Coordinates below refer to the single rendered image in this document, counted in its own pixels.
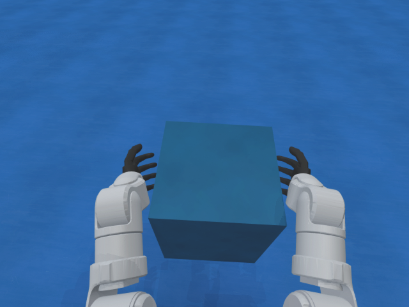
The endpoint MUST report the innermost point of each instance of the right robot hand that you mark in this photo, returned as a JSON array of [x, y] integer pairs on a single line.
[[300, 166]]

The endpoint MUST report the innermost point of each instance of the robot left forearm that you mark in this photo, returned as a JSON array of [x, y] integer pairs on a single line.
[[119, 260]]

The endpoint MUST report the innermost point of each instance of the right robot upper arm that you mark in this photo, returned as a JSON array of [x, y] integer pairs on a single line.
[[303, 298]]

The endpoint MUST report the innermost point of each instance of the left robot upper arm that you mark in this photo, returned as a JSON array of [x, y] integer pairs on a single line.
[[132, 299]]

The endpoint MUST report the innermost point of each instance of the carton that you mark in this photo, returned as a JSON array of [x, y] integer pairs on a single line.
[[217, 194]]

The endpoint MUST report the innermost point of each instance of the robot right forearm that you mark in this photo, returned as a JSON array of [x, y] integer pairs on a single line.
[[320, 257]]

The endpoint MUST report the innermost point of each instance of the left robot hand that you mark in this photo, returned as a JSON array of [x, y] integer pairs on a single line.
[[131, 163]]

